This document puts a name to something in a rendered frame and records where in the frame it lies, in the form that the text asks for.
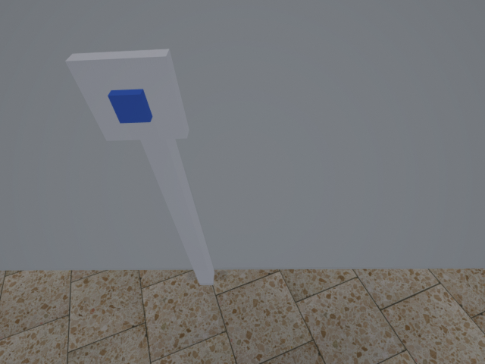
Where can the button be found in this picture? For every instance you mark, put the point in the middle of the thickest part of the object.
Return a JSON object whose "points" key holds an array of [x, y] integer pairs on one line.
{"points": [[130, 105]]}

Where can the panel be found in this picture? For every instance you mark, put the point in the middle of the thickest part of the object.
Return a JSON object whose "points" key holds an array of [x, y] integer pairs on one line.
{"points": [[96, 74]]}

